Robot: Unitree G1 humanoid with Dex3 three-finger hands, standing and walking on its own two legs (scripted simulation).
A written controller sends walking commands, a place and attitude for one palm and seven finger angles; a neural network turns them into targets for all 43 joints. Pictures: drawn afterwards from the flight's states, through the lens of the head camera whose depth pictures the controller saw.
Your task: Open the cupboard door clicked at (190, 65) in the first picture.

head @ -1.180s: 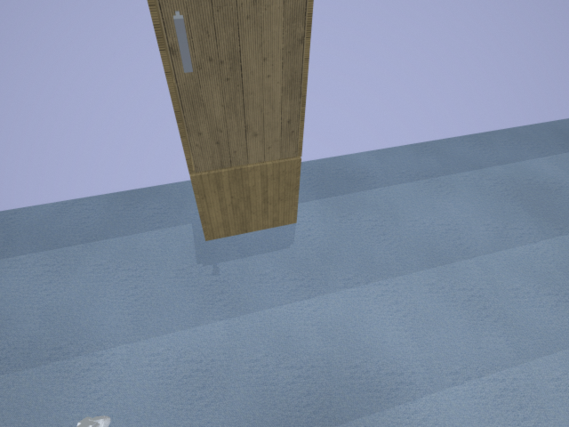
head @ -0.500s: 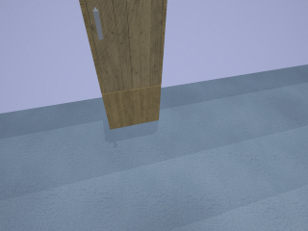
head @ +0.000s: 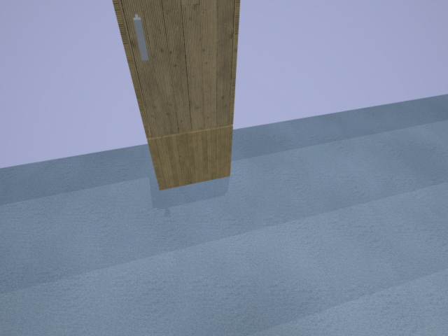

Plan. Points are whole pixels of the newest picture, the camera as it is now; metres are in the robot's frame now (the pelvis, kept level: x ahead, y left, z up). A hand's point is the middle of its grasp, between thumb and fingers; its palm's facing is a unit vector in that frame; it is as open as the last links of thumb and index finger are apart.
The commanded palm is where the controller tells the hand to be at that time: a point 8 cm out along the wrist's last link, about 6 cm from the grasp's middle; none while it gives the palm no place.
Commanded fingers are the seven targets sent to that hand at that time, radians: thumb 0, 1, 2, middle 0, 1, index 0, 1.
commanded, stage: look at it before walking up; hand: left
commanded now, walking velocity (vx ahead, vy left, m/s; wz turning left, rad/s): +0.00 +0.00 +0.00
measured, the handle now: (140, 37) +0.97 +0.35 +0.10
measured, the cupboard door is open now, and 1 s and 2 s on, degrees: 0 0 0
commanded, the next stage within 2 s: walk to a spot facing it in 0.26 s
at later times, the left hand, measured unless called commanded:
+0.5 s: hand out of the picture +0.07 +0.24 -0.16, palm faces -0.03 -0.95 -0.31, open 7.4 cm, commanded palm none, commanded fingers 0.00 0.90 0.90 -0.20 -0.30 -0.20 -0.30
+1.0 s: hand out of the picture +0.11 +0.18 -0.17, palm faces -0.17 -0.97 -0.16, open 7.4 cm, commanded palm none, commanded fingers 0.00 0.90 0.90 -0.20 -0.30 -0.20 -0.30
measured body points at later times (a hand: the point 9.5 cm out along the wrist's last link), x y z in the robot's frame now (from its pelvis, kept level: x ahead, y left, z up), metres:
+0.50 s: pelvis +0.01 +0.00 +0.00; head +0.00 +0.00 +0.45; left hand +0.07 +0.29 -0.14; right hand +0.08 -0.29 -0.14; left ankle +0.00 +0.12 -0.74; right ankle +0.01 -0.12 -0.74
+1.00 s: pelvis +0.14 +0.00 -0.01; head +0.17 +0.00 +0.44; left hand +0.12 +0.23 -0.16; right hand +0.20 -0.26 -0.14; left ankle +0.25 +0.11 -0.71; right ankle +0.03 -0.11 -0.74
